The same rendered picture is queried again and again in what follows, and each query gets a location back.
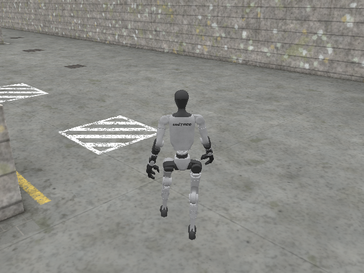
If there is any robot right thigh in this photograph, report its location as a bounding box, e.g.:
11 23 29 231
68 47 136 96
189 159 202 204

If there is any left robot forearm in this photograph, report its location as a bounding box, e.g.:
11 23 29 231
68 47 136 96
148 139 160 166

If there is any right robot forearm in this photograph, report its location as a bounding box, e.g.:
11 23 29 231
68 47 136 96
203 137 213 156

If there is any robot left foot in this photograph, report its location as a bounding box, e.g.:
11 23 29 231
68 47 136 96
160 206 168 217

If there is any right robot hand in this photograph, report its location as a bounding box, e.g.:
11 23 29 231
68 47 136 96
201 154 214 165

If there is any robot left upper arm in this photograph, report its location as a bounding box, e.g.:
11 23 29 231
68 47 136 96
155 115 170 147

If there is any robot right upper arm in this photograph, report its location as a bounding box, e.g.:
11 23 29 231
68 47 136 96
194 114 209 144

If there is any left robot hand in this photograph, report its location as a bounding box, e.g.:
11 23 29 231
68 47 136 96
146 164 159 179

